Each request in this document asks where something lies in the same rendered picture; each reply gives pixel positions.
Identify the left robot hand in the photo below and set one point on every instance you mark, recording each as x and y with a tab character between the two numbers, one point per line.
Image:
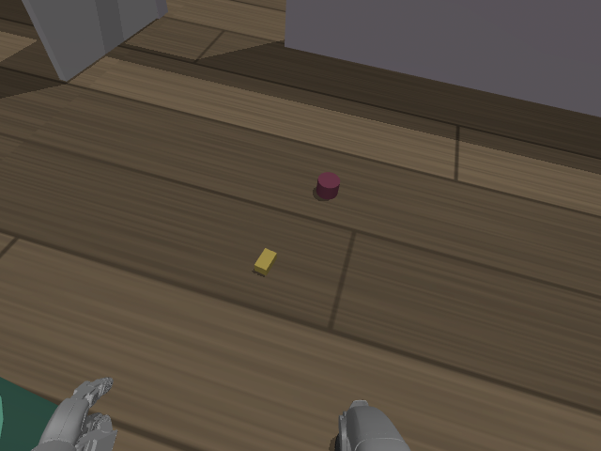
70	423

